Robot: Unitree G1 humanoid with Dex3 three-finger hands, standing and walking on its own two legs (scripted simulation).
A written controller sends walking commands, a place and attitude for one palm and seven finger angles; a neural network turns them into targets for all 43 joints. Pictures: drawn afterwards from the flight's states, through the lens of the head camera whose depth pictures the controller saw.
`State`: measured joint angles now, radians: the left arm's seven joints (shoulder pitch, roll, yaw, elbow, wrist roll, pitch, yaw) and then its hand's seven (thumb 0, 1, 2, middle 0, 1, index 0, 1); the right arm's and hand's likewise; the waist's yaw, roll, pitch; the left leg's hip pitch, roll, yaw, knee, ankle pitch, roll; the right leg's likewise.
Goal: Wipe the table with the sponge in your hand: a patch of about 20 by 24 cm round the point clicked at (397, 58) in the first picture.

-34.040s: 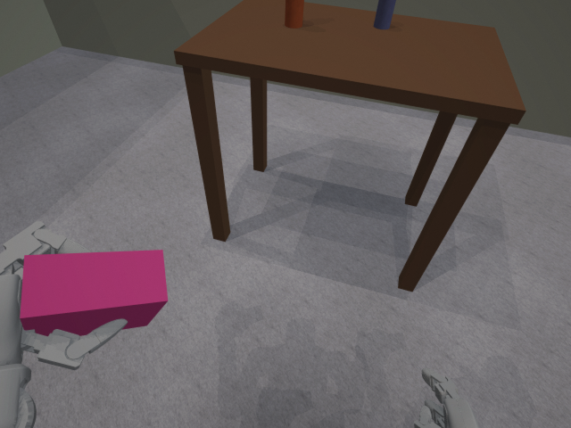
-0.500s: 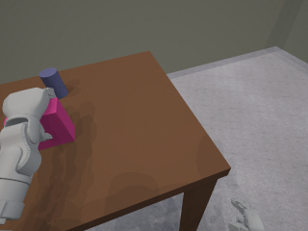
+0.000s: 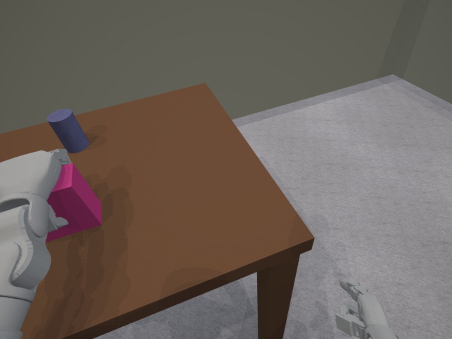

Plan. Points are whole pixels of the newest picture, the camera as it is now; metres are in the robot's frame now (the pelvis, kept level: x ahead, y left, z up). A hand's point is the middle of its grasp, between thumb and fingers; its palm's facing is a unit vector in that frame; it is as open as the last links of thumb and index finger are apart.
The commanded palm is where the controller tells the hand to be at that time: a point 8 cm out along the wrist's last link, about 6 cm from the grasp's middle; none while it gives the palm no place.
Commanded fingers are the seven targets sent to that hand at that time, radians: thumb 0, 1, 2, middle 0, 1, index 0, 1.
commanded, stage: wipe back along the first lane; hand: left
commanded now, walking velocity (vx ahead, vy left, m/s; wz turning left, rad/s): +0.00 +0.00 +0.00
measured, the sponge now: (60, 212) +0.28 +0.33 +0.11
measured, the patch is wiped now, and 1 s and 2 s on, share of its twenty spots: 1.00 1.00 1.00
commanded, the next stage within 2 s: lift the sponge slowly off the table in 0.80 s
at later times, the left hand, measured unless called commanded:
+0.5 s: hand (41, 214) +0.24 +0.32 +0.16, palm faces +0.14 -0.02 -0.99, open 9.8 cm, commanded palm +0.19 +0.31 +0.17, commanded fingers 0.00 0.10 1.30 -1.20 -1.60 -1.20 -1.60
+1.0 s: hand (30, 239) +0.20 +0.30 +0.16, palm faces +0.27 -0.09 -0.96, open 9.7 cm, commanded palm +0.15 +0.29 +0.18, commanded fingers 0.00 0.10 1.30 -1.20 -1.60 -1.20 -1.60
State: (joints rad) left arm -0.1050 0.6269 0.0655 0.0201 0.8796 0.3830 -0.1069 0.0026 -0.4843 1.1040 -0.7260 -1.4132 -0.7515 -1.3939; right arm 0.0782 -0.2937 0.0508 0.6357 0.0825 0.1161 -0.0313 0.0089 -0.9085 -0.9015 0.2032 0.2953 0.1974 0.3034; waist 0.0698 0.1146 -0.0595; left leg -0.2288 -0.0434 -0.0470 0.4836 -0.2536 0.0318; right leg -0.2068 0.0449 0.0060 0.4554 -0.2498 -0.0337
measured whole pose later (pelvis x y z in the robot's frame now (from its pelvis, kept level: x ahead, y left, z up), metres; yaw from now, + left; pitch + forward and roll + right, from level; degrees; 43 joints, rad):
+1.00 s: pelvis +0.00 +0.02 +0.00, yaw -1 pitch -2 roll -1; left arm 0.32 0.52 0.08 -0.53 0.83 0.49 0.02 0.03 -0.46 1.09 -0.70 -1.43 -0.73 -1.41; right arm 0.04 -0.26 0.06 0.60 0.08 0.09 -0.03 0.01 -0.91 -0.90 0.20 0.30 0.20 0.30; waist 0.12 0.12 -0.06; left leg -0.23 -0.06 -0.01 0.54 -0.28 0.06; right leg -0.21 0.03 0.04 0.51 -0.27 -0.01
